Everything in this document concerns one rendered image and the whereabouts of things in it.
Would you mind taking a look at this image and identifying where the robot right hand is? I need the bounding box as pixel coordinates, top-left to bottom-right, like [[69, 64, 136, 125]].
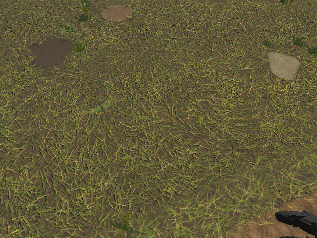
[[275, 210, 317, 238]]

